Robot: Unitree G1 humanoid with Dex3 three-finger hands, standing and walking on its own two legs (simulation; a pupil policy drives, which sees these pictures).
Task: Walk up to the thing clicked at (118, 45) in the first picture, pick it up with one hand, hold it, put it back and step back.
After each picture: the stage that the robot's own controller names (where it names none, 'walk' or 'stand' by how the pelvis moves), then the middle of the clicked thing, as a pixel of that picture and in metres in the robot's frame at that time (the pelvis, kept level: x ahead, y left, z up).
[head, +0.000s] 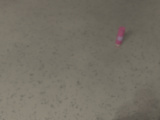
stand; (119, 37) +1.41 -0.45 -0.65
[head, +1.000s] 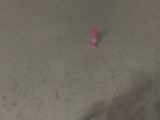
walk; (93, 39) +1.33 -0.05 -0.63
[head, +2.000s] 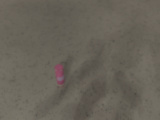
walk; (60, 76) +0.82 +0.21 -0.63
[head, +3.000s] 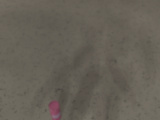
walk; (55, 112) +0.50 +0.17 -0.63
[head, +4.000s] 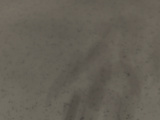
stand; out of the picture +0.38 +0.16 -0.65
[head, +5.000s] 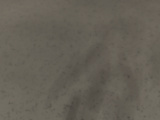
stand; out of the picture +0.38 +0.15 -0.66
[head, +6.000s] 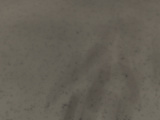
stand; out of the picture +0.39 +0.16 -0.66
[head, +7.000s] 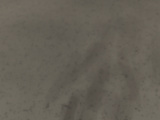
stand; out of the picture +0.38 +0.17 -0.66
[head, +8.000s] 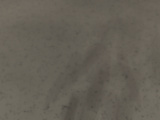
go down; out of the picture +0.37 +0.17 -0.66
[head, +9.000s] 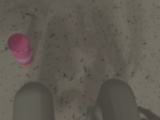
go down; (22, 53) +0.46 +0.21 -0.27
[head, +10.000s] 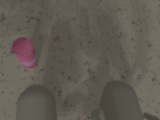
approach; (27, 56) +0.46 +0.20 -0.26
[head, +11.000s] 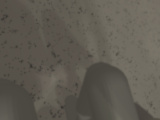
close in; out of the picture +0.45 +0.25 -0.16
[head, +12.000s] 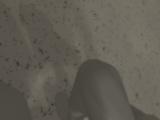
close; out of the picture +0.46 +0.27 -0.16
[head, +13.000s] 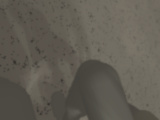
lift; out of the picture +0.42 +0.26 -0.17
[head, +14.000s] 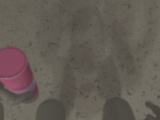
lift; (21, 81) +0.32 +0.19 +0.01
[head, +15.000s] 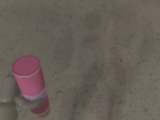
hold; (34, 91) +0.31 +0.16 +0.03
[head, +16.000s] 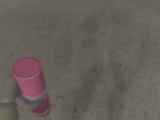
hold; (35, 91) +0.31 +0.16 +0.03
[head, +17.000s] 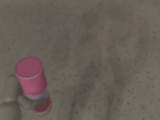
crouch; (37, 90) +0.32 +0.15 +0.02
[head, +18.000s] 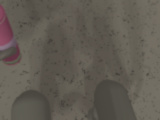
crouch; (2, 40) +0.47 +0.20 -0.04
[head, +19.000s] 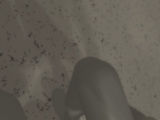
lower; out of the picture +0.46 +0.27 -0.16
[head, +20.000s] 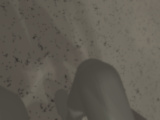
lower; out of the picture +0.45 +0.27 -0.16
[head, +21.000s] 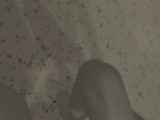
lower; out of the picture +0.44 +0.27 -0.16
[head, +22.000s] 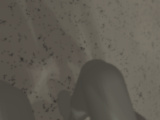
lower; out of the picture +0.44 +0.26 -0.16
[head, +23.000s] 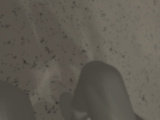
loosen; out of the picture +0.43 +0.23 -0.15
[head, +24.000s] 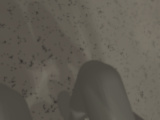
withdraw; out of the picture +0.44 +0.25 -0.17
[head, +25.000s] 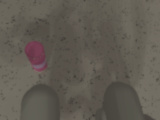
walk; (38, 59) +0.46 +0.19 -0.27
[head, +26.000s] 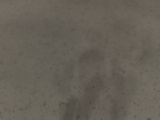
stand; out of the picture +0.38 +0.15 -0.59
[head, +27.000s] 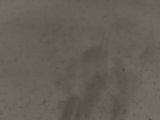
stand; out of the picture +0.38 +0.16 -0.60
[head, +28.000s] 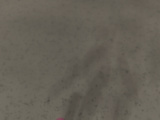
stand; out of the picture +0.39 +0.15 -0.63
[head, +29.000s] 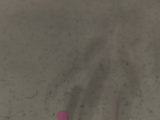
walk; out of the picture +0.41 +0.14 -0.65
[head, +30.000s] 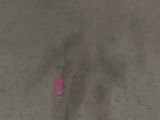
walk; (59, 89) +0.59 +0.13 -0.64
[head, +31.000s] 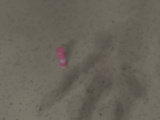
walk; (62, 58) +0.92 +0.24 -0.63
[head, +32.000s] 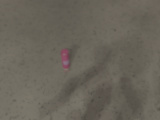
stand; (65, 60) +1.01 +0.16 -0.64
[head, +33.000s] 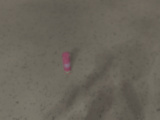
stand; (66, 63) +1.04 +0.16 -0.66
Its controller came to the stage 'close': yes
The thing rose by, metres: 0.68
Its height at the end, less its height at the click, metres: +0.00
